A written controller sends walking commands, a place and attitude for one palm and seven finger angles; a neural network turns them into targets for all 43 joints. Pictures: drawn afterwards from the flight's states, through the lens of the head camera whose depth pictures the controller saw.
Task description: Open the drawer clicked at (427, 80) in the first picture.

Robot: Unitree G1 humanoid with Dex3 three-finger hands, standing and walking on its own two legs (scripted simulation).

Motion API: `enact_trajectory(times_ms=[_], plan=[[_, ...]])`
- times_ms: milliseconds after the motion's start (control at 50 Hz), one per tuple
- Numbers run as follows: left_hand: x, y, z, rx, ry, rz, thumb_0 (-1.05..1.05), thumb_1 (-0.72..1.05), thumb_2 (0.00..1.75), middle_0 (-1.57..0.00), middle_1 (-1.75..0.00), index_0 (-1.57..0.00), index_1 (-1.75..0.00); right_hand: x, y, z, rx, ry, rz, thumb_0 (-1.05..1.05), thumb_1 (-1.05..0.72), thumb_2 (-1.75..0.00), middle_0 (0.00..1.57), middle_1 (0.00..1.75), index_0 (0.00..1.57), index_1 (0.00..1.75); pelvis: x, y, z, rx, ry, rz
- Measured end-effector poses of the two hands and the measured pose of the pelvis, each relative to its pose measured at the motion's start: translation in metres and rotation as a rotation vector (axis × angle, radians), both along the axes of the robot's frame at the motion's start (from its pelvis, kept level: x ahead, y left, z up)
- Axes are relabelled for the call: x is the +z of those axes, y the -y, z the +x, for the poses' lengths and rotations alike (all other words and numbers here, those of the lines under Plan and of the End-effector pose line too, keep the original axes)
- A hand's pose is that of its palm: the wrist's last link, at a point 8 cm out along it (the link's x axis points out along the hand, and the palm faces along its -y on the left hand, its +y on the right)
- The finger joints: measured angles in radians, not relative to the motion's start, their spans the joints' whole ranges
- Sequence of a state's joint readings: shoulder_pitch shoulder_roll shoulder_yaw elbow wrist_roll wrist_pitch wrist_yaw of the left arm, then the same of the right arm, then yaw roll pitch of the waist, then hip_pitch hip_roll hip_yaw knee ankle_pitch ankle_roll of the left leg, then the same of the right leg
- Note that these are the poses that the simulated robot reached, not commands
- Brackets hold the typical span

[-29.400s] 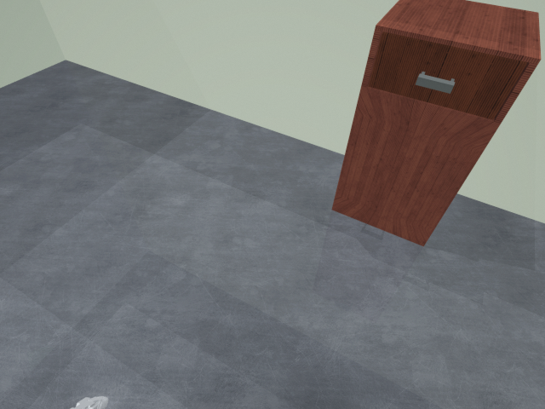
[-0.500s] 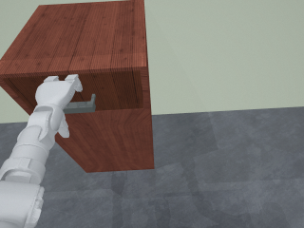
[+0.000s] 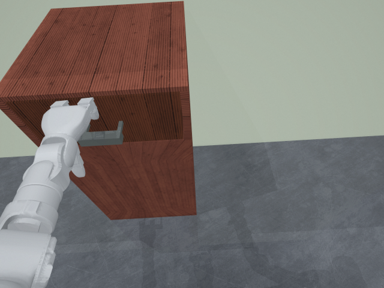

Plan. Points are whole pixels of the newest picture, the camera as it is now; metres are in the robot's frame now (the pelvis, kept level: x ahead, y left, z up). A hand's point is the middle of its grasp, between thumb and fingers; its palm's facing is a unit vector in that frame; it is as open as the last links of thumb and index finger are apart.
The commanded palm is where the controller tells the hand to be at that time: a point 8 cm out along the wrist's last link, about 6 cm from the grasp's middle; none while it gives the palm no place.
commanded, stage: re-aim the fingers above the handle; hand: left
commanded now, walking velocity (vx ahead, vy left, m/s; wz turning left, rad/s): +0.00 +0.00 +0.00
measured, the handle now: (102, 131) +0.48 +0.26 +0.01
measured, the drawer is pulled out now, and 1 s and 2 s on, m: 0.00 0.00 0.00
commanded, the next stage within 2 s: lower the fingers behind the handle in 0.76 s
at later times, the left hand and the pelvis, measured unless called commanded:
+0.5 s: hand (82, 133) +0.43 +0.27 +0.07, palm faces -0.06 +0.01 -1.00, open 13.6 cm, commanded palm +0.40 +0.26 +0.12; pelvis +0.00 -0.01 +0.00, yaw -1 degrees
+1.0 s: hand (94, 127) +0.44 +0.24 +0.07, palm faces +0.01 +0.01 -1.00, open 13.5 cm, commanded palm +0.41 +0.27 +0.11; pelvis -0.01 +0.00 +0.00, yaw -1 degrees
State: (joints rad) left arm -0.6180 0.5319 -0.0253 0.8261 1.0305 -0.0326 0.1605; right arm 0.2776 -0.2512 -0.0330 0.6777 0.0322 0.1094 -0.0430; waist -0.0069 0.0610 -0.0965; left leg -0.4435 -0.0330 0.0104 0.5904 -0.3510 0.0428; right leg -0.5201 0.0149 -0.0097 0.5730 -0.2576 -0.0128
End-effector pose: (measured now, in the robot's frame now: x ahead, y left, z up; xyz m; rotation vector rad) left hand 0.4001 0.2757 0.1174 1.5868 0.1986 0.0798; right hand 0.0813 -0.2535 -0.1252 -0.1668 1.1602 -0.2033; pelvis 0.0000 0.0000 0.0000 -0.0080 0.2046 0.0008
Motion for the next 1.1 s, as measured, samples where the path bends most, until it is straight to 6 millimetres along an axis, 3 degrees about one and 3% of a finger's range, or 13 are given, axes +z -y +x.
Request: enact_trajectory(times_ms=[100,200,360,560,660,780,940,1100], plan=[[-0.002,0.023,-0.003,-0.13,0.006,-0.039,0.0,-0.49,0.3,-0.33,-1.2,-0.32,-1.2,0.005,0.007,0.009,0.024,0.005,-0.043,0.01,-0.9,-0.9,0.2,0.3,0.2,0.3,-0.001,-0.001,0.002,0.021,0.005,-0.006],[0.003,0.043,0.007,-0.201,0.088,-0.06,0.0,-0.49,0.3,-0.33,-1.2,-0.32,-1.2,0.006,0.01,0.016,0.023,0.021,-0.052,0.01,-0.9,-0.9,0.2,0.3,0.2,0.3,-0.003,-0.002,0.003,0.015,0.0,-0.004],[0.009,0.041,0.016,-0.124,0.116,-0.027,0.0,-0.49,0.3,-0.38,-1.25,-0.35,-1.24,-0.002,0.002,0.011,0.01,0.007,0.001,0.01,-0.9,-0.9,0.2,0.3,0.2,0.3,-0.002,0.0,0.002,-0.013,-0.012,0.003],[0.002,0.003,0.002,0.004,-0.015,-0.003,0.0,-0.49,0.3,-0.34,-1.21,-0.33,-1.22,0.001,0.009,-0.003,-0.015,-0.011,-0.012,0.01,-0.9,-0.9,0.2,0.3,0.2,0.3,0.001,0.008,0.001,-0.006,-0.003,0.003],[-0.004,0.017,-0.004,-0.103,-0.017,-0.03,0.0,-0.49,0.3,-0.33,-1.2,-0.32,-1.21,0.003,0.021,-0.007,0.004,-0.033,-0.056,0.01,-0.9,-0.9,0.2,0.3,0.2,0.3,-0.001,0.008,0.0,0.017,0.002,-0.002],[-0.001,0.037,0.006,-0.181,0.083,-0.046,0.0,-0.49,0.3,-0.33,-1.2,-0.32,-1.2,0.004,0.026,-0.007,-0.004,-0.024,-0.078,0.01,-0.9,-0.9,0.2,0.3,0.2,0.3,-0.004,0.006,-0.003,0.012,-0.012,-0.001],[0.009,0.036,0.017,-0.119,0.116,-0.029,0.0,-0.49,0.3,-0.39,-1.25,-0.36,-1.25,-0.003,0.013,-0.01,-0.014,-0.026,-0.022,0.01,-0.9,-0.9,0.2,0.3,0.2,0.3,-0.003,0.004,-0.004,-0.013,-0.02,0.005],[0.003,0.028,0.016,-0.052,0.028,-0.006,0.0,-0.49,0.3,-0.35,-1.22,-0.33,-1.24,-0.003,0.006,-0.015,-0.024,-0.013,0.001,0.01,-0.9,-0.9,0.2,0.3,0.2,0.3,-0.003,0.007,-0.009,-0.019,-0.018,0.008]])
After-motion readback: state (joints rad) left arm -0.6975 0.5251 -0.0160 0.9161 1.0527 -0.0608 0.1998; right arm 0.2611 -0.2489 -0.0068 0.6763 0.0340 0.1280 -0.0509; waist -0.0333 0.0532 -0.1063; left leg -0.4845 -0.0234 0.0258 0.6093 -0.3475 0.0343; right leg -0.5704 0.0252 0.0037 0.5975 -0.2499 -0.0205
